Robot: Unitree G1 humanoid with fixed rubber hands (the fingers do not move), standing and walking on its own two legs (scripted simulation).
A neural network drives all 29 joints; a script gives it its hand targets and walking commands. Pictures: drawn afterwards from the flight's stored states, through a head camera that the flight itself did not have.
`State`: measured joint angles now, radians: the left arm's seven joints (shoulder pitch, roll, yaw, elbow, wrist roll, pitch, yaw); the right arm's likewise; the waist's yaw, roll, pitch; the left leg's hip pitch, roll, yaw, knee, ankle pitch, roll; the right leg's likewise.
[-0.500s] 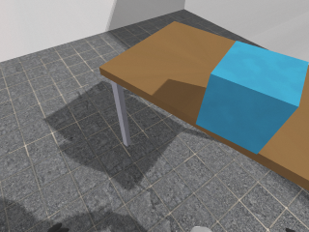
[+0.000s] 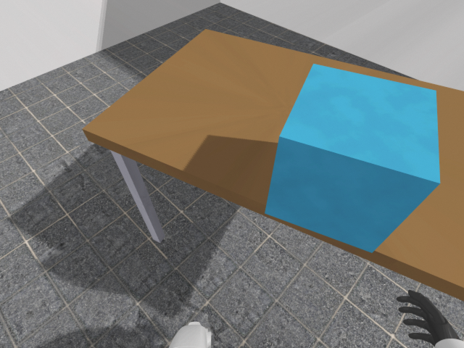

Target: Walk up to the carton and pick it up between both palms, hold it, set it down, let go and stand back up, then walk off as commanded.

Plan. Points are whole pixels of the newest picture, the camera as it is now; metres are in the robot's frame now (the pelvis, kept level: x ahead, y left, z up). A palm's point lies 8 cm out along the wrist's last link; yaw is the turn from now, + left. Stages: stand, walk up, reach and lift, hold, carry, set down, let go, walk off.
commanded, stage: walk up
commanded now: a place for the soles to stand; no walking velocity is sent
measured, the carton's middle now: (342, 157) +0.44 -0.19 +0.06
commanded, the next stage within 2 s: none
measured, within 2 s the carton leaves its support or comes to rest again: neither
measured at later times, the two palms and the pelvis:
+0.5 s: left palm (39, 338) +0.16 +0.36 -0.09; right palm out of the picture +0.05 -0.26 -0.08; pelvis +0.02 +0.07 +0.00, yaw -15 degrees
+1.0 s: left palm (51, 316) +0.20 +0.36 -0.10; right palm out of the picture -0.05 -0.22 -0.06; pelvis +0.02 +0.10 +0.00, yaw -20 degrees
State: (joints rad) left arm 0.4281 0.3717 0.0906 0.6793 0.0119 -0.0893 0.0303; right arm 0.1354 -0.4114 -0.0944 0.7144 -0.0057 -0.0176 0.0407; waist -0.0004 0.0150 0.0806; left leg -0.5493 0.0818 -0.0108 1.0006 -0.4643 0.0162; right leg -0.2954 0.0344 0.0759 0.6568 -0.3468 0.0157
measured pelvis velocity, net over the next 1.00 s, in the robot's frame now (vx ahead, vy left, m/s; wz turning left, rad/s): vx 0.02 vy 0.10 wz -0.34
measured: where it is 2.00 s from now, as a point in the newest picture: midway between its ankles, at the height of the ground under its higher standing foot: outside the picture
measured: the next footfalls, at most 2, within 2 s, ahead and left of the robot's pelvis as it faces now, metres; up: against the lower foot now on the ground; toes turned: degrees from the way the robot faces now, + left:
left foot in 0.06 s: +0.12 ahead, +0.14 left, +0.00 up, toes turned +2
right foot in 0.56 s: +0.08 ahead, -0.09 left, +0.00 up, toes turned -15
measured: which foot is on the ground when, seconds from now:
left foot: up 0.00-0.04, down 0.06-0.56, up 0.58-0.80, down 0.82-1.00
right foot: down 0.00-0.06, up 0.08-0.54, down 0.56-0.84, up 0.86-1.00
